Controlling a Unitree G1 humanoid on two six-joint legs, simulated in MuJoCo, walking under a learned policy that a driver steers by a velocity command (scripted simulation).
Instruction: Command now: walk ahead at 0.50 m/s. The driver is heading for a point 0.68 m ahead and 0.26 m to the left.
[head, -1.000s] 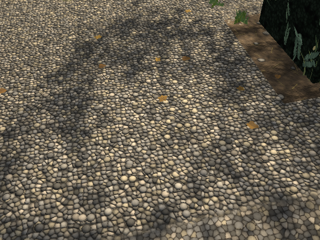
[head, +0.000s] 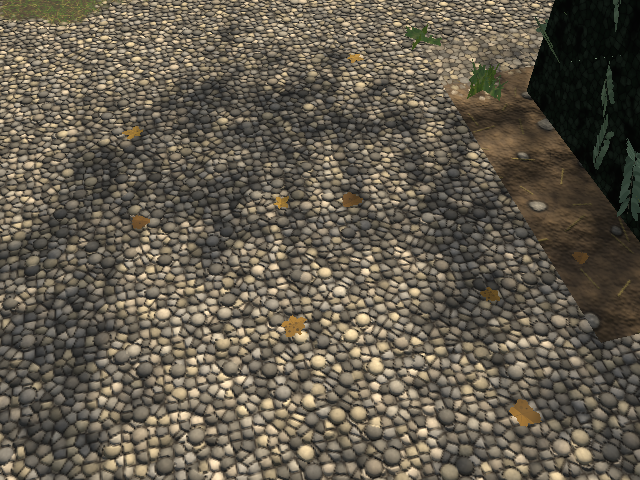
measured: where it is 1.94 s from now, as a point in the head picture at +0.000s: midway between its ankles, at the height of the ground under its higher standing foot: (262, 390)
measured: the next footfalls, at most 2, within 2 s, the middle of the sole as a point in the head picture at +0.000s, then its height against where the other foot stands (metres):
left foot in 0.46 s outside the picture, level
right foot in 1.00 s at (293, 350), level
